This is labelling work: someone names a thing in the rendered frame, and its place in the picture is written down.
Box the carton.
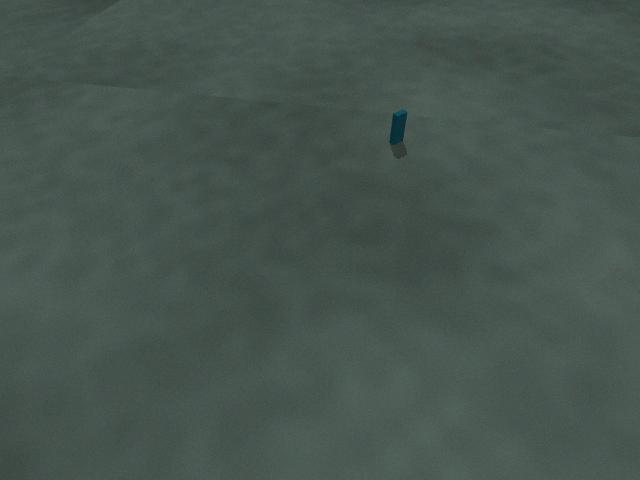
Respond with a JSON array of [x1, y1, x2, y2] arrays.
[[389, 110, 407, 145]]

